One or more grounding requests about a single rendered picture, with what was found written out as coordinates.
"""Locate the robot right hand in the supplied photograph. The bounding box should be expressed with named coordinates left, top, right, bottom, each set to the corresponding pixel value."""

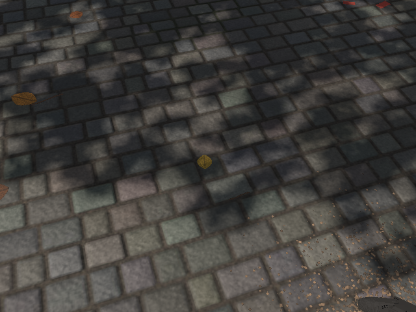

left=358, top=296, right=416, bottom=312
